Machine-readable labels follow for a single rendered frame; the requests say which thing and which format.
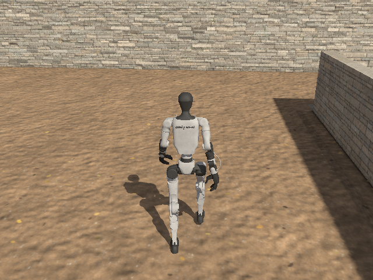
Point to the robot left hand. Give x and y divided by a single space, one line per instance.
161 159

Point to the robot head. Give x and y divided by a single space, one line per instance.
185 100

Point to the robot left upper arm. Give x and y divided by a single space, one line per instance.
166 131

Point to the robot right upper arm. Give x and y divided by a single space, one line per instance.
203 122

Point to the left robot foot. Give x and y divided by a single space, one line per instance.
174 248

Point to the left robot forearm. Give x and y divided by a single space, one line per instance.
162 151

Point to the right robot forearm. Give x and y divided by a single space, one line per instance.
211 160

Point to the robot right hand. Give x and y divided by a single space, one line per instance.
215 178

